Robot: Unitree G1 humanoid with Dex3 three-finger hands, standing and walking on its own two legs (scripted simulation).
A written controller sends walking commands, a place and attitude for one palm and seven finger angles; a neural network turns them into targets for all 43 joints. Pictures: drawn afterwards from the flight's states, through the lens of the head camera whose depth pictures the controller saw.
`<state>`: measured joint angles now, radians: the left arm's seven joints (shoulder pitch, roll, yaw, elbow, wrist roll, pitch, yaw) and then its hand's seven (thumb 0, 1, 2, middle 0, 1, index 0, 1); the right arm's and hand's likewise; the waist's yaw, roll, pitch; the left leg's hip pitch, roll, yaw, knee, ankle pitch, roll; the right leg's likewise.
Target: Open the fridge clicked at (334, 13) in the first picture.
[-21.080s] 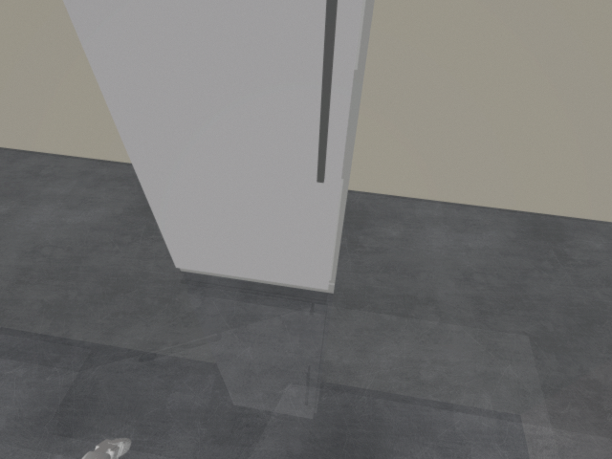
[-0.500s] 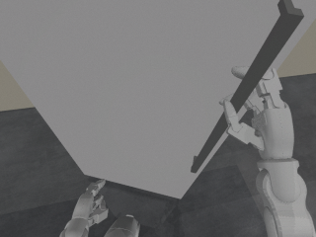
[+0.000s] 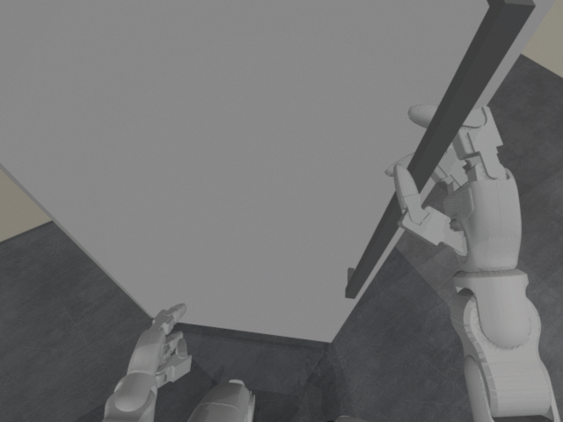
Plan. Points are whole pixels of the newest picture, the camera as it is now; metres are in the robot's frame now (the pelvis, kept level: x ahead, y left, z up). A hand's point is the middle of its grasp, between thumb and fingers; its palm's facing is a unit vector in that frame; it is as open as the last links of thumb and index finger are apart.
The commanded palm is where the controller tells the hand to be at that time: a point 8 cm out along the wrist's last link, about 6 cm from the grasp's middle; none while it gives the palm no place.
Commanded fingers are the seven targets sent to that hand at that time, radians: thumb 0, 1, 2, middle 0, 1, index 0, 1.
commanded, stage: walk backward, drawing the door open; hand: right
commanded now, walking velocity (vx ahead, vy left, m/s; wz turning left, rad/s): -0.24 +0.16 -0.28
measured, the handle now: (389, 209) +0.35 -0.09 +0.13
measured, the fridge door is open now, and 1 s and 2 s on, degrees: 40 73 78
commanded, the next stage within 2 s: stop walking and hold the door back in 1.14 s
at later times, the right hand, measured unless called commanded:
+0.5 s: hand (357, 387) +0.15 -0.03 +0.20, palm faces +0.22 +0.96 -0.18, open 7.4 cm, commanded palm +0.10 -0.07 +0.20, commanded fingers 0.00 -0.90 -0.90 0.45 1.40 0.45 1.40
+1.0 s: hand out of the picture +0.03 +0.06 +0.20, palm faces +0.57 +0.81 -0.15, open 7.4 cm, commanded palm -0.03 +0.03 +0.20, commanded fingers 0.00 -0.90 -0.90 0.45 1.40 0.45 1.40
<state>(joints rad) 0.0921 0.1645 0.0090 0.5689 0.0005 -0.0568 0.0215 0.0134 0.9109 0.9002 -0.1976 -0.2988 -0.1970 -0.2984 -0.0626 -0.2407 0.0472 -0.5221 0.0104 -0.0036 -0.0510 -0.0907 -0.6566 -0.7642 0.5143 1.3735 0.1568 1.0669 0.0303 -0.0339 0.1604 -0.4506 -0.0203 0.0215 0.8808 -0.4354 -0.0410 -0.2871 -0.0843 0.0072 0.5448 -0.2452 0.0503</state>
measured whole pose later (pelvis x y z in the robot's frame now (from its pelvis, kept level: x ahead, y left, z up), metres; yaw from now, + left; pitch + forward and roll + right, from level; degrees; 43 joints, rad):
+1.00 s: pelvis -0.12 +0.31 -0.01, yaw -37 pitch -2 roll +2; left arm 0.10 0.17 0.02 0.58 0.01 -0.04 0.06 0.01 0.91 0.90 -0.20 -0.30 -0.20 -0.30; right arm 0.08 -0.28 0.00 -0.64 0.05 -0.02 -0.06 -0.07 -0.67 -0.75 0.52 1.39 0.14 1.11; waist 0.04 0.02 0.14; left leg -0.51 -0.01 0.03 1.06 -0.44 -0.05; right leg -0.34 -0.05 -0.05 0.65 -0.28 -0.02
